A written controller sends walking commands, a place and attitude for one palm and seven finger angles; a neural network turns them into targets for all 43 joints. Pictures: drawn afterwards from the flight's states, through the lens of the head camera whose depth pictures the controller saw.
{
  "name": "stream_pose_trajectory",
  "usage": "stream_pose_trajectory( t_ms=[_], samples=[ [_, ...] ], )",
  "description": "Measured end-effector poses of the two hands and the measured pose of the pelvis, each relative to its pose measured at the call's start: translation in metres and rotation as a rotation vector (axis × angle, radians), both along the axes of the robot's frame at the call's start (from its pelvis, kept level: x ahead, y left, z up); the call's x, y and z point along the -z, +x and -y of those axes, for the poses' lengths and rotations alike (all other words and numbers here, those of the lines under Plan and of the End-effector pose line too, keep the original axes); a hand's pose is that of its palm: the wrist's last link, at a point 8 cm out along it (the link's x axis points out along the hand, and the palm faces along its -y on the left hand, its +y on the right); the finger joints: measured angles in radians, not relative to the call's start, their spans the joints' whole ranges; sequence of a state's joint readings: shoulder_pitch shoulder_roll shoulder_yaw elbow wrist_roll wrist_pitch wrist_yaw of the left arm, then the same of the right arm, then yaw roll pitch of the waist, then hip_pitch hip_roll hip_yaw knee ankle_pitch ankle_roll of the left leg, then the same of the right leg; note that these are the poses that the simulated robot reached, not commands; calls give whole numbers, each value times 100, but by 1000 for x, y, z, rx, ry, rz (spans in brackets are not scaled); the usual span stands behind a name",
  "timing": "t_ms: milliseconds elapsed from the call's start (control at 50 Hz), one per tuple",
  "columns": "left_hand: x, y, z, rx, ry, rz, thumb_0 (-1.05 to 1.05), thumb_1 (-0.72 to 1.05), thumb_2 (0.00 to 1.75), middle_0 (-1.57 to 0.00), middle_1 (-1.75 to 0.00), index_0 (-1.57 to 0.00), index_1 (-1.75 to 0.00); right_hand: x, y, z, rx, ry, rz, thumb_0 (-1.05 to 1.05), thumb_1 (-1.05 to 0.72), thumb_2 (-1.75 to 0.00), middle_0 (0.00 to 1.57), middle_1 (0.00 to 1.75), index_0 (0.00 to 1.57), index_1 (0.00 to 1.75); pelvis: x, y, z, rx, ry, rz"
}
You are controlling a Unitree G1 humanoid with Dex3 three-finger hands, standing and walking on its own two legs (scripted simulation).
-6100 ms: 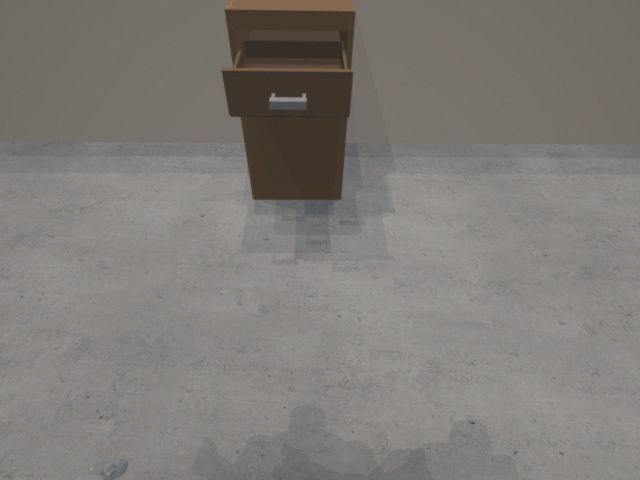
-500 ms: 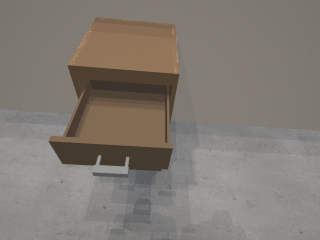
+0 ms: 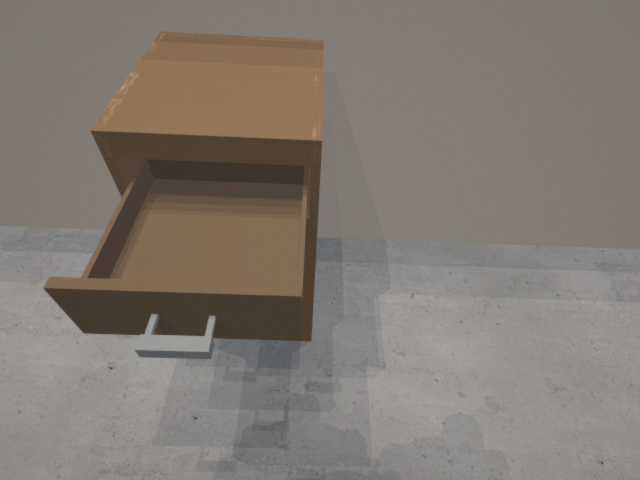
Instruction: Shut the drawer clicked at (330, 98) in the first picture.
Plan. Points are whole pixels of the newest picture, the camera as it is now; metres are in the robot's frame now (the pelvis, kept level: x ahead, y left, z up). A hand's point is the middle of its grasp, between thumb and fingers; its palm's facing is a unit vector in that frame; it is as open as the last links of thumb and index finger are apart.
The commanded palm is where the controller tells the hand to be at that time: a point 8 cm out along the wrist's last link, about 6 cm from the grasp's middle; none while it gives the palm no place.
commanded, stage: come to a stop and stand still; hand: left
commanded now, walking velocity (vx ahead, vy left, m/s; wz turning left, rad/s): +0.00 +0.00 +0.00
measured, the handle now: (179, 333) +0.34 +0.23 -0.08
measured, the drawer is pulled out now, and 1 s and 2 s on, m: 0.30 0.30 0.30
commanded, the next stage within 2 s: look again from close up in 0.08 s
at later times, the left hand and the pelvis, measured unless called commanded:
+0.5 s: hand out of the picture -0.04 +0.20 -0.17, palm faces +0.01 -0.98 -0.18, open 7.4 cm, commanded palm none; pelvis -0.02 +0.04 +0.01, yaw -1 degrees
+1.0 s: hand out of the picture -0.06 +0.22 -0.17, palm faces -0.05 -0.99 -0.13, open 7.4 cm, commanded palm none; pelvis -0.01 +0.07 +0.01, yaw -4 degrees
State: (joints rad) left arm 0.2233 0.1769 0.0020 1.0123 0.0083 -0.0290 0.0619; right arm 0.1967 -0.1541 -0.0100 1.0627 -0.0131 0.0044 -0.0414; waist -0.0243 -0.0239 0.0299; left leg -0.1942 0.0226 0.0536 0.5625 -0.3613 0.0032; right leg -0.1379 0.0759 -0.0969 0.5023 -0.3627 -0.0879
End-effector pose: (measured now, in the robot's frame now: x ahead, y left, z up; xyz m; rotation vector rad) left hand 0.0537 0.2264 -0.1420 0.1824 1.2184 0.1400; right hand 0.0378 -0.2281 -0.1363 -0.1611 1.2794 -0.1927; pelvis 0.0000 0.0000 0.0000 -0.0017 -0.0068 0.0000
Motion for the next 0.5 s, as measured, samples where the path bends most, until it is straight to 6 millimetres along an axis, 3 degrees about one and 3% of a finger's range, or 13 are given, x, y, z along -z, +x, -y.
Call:
stream_pose_trajectory(
  t_ms=[100,200,500],
  samples=[
    [-5,-5,-3,-5,0,0,1,94,90,-21,-30,-21,-30,-5,17,-1,-18,-7,44,1,-92,-90,20,30,20,30,-4,-1,-4,6,-5,6],
    [-9,-26,-11,-13,7,-41,1,93,90,-21,-30,-21,-30,-5,11,-11,-26,13,38,1,-91,-90,20,30,20,30,-7,-5,-11,8,-5,14],
    [-5,-99,-23,-42,-37,-196,1,91,90,-20,-30,-20,-30,-3,-73,-42,0,33,-150,1,-92,-90,20,30,20,30,-11,-18,-36,9,-5,30]
  ],
)
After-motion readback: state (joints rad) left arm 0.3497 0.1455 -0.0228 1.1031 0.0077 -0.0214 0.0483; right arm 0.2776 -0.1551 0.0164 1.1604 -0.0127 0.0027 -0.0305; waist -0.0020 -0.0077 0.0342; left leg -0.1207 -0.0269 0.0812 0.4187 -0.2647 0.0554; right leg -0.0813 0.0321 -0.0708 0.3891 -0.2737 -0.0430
